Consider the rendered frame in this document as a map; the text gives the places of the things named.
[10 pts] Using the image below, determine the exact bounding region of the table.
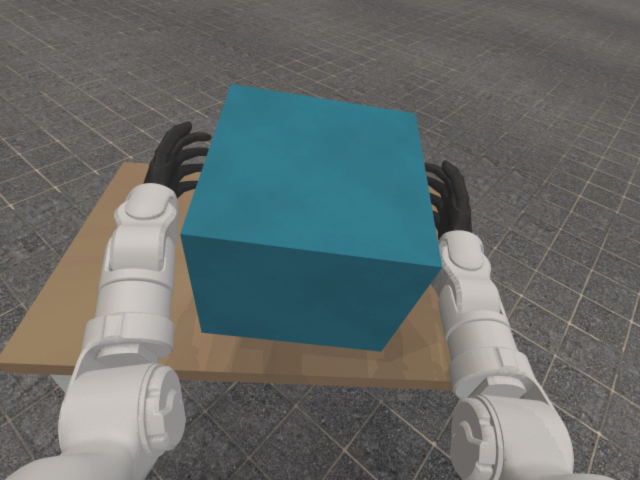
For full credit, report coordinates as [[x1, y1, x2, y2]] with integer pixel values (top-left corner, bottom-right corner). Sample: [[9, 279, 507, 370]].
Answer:
[[0, 162, 453, 394]]

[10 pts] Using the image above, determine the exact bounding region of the right robot forearm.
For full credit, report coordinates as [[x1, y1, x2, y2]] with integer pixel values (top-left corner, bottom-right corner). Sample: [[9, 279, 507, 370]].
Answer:
[[431, 230, 574, 468]]

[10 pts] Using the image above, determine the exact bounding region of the carton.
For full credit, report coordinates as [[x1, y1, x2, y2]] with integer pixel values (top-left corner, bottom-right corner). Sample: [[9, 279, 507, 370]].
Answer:
[[180, 84, 442, 352]]

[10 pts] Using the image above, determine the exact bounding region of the robot left hand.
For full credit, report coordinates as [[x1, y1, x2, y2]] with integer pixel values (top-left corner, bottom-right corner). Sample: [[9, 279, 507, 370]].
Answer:
[[143, 121, 211, 198]]

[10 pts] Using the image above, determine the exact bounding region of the left robot forearm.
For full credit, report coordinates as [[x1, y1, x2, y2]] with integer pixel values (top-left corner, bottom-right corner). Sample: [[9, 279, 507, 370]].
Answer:
[[58, 183, 179, 451]]

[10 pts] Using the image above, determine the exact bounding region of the robot left upper arm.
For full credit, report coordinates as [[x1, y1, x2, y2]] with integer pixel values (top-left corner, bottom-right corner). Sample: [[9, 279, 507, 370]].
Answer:
[[5, 363, 186, 480]]

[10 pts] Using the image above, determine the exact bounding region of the robot right hand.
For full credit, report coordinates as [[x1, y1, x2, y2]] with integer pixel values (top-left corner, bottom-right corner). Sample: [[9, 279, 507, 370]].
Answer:
[[424, 160, 472, 240]]

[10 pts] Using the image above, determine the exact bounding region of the robot right upper arm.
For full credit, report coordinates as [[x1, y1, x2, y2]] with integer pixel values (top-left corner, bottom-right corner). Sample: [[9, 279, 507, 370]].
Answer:
[[450, 394, 615, 480]]

